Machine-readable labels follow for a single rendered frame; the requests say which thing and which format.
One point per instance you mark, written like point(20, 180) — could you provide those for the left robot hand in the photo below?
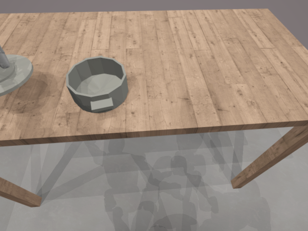
point(4, 63)

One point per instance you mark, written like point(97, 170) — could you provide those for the lid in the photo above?
point(16, 75)

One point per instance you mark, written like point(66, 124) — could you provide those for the pot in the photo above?
point(97, 84)

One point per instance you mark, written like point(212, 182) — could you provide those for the table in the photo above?
point(188, 71)

